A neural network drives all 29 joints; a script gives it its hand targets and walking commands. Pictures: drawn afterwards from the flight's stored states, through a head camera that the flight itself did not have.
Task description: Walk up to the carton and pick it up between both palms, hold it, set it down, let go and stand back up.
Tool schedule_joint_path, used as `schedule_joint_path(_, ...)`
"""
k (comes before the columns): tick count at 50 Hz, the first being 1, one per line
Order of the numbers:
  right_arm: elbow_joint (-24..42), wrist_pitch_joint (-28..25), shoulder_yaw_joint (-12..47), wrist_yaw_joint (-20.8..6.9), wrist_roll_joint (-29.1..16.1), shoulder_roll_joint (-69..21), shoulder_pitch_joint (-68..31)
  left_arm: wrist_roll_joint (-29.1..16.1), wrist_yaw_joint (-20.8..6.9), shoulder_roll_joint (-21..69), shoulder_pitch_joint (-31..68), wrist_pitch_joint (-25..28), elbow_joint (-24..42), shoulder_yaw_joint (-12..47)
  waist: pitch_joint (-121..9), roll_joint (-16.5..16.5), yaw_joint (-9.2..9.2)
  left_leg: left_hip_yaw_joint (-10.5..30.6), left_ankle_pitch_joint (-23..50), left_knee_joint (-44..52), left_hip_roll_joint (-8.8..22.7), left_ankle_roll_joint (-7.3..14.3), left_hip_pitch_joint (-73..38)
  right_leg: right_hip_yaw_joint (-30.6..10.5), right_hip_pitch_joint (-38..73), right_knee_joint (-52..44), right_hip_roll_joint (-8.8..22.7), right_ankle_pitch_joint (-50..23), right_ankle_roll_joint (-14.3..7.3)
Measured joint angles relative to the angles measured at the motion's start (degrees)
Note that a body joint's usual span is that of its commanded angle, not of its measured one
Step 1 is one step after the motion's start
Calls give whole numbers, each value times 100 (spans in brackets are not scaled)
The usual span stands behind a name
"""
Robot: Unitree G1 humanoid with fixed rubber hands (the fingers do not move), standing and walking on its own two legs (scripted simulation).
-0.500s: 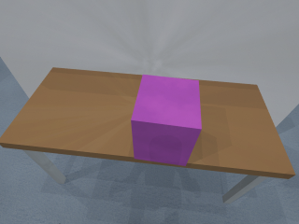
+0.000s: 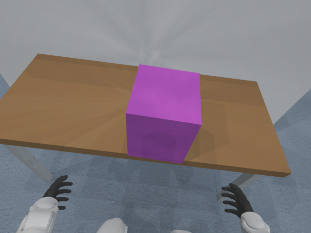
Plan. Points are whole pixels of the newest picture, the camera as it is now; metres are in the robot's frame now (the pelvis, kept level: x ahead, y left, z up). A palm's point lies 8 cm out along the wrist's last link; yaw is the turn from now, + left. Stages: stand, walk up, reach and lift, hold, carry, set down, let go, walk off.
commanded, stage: reach and lift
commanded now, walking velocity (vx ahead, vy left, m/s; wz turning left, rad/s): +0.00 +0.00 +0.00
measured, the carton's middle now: (161, 116) +0.47 -0.02 -0.04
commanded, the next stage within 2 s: none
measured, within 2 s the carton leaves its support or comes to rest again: neither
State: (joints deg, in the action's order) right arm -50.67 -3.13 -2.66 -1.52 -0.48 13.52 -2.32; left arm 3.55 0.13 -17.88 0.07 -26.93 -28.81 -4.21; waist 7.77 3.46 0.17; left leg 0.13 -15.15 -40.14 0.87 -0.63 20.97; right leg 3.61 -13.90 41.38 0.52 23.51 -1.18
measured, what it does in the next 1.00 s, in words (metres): stands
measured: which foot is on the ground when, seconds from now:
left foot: down 0.00-1.00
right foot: down 0.00-1.00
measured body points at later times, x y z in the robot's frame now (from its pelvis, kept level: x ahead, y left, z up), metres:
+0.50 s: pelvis +0.04 +0.00 +0.03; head +0.04 +0.01 +0.47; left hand +0.22 +0.27 -0.06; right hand +0.21 -0.21 -0.06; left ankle +0.07 +0.12 -0.72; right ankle -0.01 -0.10 -0.72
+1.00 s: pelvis +0.05 +0.01 +0.03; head +0.03 +0.02 +0.48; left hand +0.24 +0.26 -0.03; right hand +0.23 -0.19 -0.03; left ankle +0.07 +0.12 -0.72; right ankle -0.01 -0.10 -0.72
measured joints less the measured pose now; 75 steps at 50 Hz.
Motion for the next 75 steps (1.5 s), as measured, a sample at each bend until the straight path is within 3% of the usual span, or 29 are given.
schedule_joint_path(7,273,-252,237,106,-2,-19,519,335,-124,402,-436,419,-194,-353,-208,107,44,-186,205,782,78,-61,-629,-174,492,-693,-73,-249,-35)
schedule_joint_path(12,578,-564,291,302,87,-282,772,189,-216,254,-555,1005,-352,-514,-239,79,123,-205,248,958,82,-73,-702,-186,550,-855,-78,-289,-39)
schedule_joint_path(17,468,-876,323,466,172,-569,797,-24,-343,134,-618,1489,-454,-471,-239,-57,114,-211,290,1139,78,-50,-846,-184,741,-1149,-80,-401,-13)
schedule_joint_path(25,260,-1269,271,464,182,-529,780,-287,-311,289,-666,2075,-630,-191,-342,-251,82,-273,374,1444,59,24,-1062,-239,1023,-1655,-64,-622,67)
schedule_joint_path(42,502,-1700,494,577,-263,-715,907,-376,-351,361,-782,2964,-440,-117,-495,-82,247,-322,472,1808,54,37,-1344,-291,1339,-2150,-69,-818,84)
schedule_joint_path(53,923,-2060,529,627,-379,-848,1292,-664,-487,381,-1145,3633,-277,34,-544,-176,216,-292,481,1853,54,36,-1447,-273,1475,-2256,-77,-853,80)
schedule_joint_path(62,1190,-2338,460,569,-568,-922,1562,-914,-499,387,-1260,4397,-387,261,-622,-49,279,-253,507,1739,94,4,-1220,-257,1214,-2063,-122,-833,38)
schedule_joint_path(75,785,-2969,495,711,-740,-1260,937,-1121,-541,327,-642,5040,-641,420,-765,-122,179,-207,301,1203,62,71,-662,-245,692,-1573,-90,-642,103)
